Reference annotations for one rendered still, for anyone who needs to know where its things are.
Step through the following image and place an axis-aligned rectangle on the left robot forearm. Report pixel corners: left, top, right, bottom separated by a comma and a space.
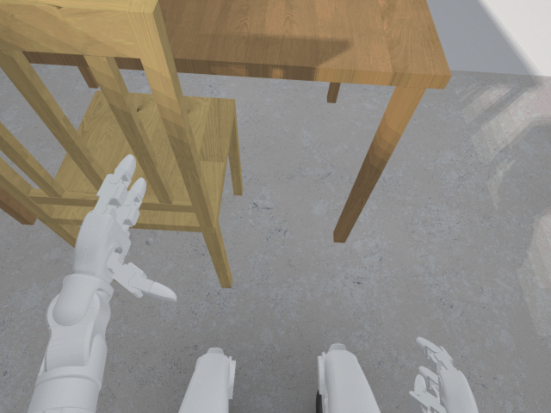
28, 274, 114, 413

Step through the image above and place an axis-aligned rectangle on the chair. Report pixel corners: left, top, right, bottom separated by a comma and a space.
0, 0, 243, 288

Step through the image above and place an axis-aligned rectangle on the left robot shin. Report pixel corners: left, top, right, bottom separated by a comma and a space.
195, 348, 224, 366

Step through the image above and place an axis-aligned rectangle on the robot left thigh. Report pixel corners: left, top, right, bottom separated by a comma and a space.
178, 353, 236, 413

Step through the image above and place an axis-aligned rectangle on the table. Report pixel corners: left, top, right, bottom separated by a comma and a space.
0, 0, 452, 243

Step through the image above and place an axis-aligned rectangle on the robot left hand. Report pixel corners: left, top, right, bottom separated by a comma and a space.
72, 154, 176, 302

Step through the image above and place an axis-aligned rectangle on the robot right hand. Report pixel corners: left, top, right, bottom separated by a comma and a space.
409, 337, 479, 413

